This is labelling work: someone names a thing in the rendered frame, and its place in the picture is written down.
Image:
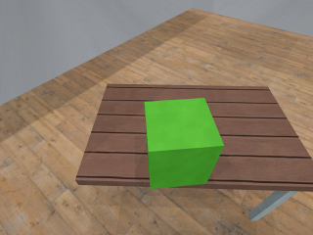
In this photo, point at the carton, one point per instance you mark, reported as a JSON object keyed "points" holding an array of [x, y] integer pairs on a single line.
{"points": [[183, 142]]}

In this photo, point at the table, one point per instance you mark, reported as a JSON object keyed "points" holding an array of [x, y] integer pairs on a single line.
{"points": [[261, 149]]}

